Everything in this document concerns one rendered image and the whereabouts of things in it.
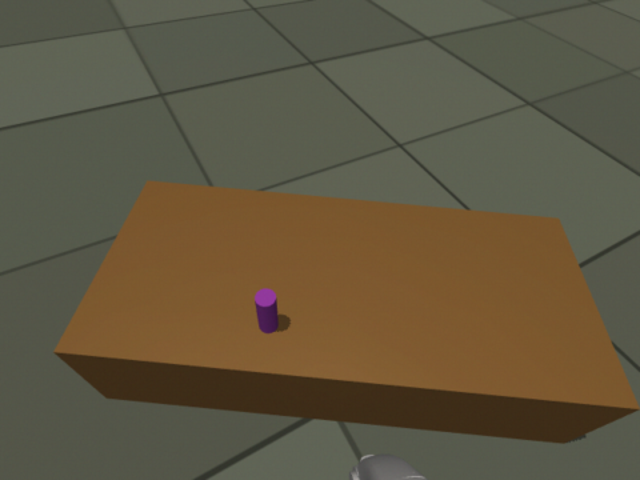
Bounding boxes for can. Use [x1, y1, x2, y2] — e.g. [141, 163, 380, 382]
[255, 288, 278, 333]

